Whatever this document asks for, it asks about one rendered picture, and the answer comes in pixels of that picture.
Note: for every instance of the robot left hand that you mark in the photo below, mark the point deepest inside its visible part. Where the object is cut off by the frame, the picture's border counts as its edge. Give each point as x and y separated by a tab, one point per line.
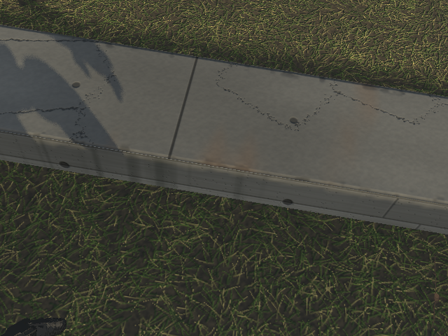
38	327

